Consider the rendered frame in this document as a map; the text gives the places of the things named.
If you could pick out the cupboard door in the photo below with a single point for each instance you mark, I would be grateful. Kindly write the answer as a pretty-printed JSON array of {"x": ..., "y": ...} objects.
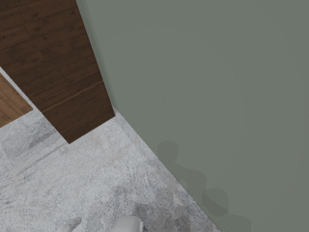
[{"x": 12, "y": 104}]

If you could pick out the robot left thigh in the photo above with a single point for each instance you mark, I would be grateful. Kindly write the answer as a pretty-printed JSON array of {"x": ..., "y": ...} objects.
[{"x": 128, "y": 223}]

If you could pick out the left robot hand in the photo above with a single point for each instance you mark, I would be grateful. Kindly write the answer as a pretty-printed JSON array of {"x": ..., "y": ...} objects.
[{"x": 70, "y": 224}]

